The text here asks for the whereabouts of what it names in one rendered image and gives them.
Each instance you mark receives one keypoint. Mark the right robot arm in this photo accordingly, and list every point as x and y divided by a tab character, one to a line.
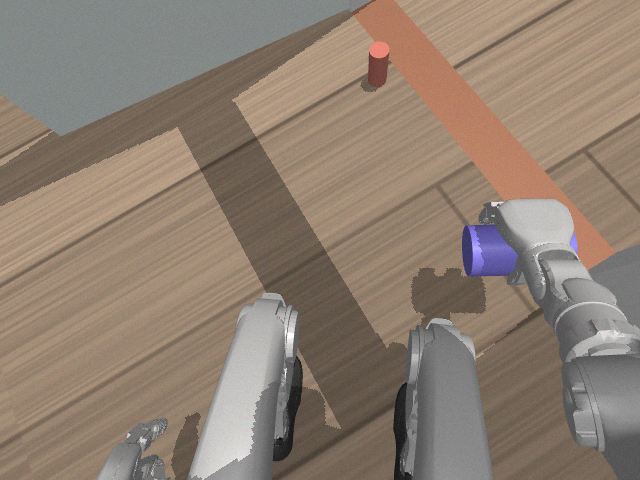
600	352

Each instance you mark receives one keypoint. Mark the left robot foot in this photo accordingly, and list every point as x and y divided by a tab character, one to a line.
283	446

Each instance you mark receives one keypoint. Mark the right robot foot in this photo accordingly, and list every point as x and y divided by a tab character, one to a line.
400	432

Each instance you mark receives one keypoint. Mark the right robot hand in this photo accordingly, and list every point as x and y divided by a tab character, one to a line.
525	224

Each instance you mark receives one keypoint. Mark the left robot hand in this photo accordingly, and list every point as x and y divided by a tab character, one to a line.
124	461

